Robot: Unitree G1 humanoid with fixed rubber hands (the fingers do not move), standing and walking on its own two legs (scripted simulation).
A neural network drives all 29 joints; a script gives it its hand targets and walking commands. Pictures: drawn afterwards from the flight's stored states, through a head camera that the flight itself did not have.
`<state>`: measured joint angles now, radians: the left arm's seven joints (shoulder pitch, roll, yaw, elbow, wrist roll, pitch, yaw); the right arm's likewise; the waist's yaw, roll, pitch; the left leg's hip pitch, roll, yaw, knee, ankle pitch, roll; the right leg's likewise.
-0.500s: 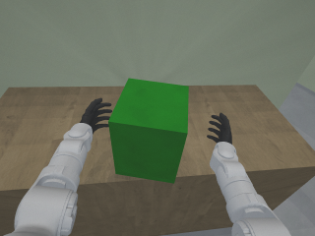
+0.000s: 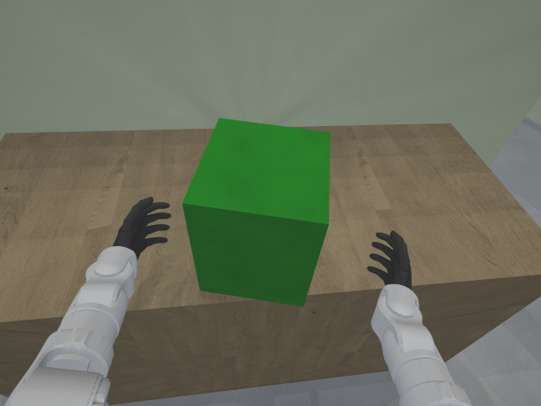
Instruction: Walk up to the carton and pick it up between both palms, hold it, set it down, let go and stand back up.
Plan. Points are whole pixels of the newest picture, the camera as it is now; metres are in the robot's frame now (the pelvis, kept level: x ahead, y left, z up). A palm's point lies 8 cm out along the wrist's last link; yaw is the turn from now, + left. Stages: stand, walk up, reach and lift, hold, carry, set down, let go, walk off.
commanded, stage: set down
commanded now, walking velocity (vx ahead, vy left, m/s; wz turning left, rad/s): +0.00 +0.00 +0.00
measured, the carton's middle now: (262, 214) +0.45 -0.02 +0.01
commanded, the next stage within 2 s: none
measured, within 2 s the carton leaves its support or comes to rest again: neither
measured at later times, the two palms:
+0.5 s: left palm (127, 300) +0.32 +0.21 -0.02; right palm (401, 316) +0.24 -0.20 +0.00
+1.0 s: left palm (110, 362) +0.24 +0.22 -0.04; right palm (410, 371) +0.17 -0.20 -0.02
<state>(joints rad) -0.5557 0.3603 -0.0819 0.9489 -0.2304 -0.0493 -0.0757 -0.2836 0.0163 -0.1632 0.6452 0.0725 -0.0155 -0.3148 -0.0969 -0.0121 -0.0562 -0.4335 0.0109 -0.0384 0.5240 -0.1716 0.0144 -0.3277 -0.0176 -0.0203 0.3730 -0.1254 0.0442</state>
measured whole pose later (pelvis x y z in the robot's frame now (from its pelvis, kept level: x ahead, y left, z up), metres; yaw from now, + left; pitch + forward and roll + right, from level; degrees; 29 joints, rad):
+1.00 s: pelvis +0.02 +0.00 +0.00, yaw +0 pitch -3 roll -3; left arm 0.12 0.37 -0.08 0.59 -0.23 -0.16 -0.15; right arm 0.29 0.05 0.00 0.34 0.10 -0.16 -0.31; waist -0.09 0.00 0.03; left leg -0.25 0.01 -0.04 0.52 -0.23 0.01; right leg -0.14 -0.02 -0.02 0.38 -0.18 0.04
